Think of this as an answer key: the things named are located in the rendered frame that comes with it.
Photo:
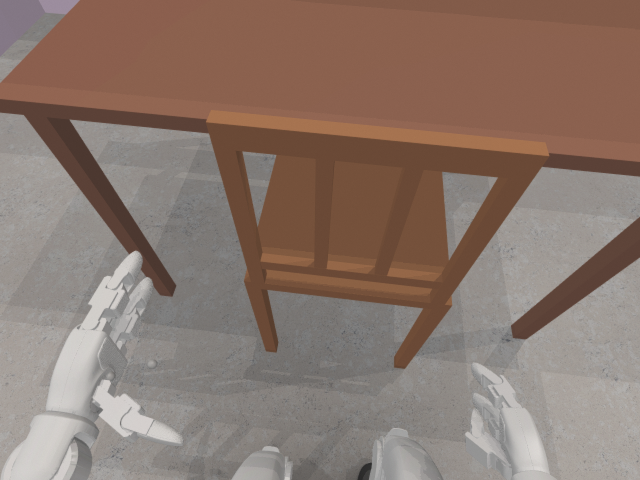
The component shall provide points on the left robot hand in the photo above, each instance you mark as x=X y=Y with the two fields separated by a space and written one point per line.
x=96 y=347

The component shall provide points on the robot thigh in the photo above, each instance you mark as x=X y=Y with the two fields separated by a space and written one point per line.
x=265 y=465
x=402 y=458

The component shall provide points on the table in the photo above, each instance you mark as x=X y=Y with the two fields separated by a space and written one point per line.
x=563 y=72

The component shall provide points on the chair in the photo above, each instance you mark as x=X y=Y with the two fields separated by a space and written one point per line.
x=357 y=211

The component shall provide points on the robot left thigh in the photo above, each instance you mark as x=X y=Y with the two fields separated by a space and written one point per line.
x=265 y=465

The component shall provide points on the left robot forearm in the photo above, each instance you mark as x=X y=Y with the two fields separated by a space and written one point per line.
x=56 y=448

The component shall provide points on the right robot hand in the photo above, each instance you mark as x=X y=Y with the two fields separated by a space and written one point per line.
x=512 y=428

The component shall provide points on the robot right thigh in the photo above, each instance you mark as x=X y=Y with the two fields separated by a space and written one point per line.
x=402 y=458

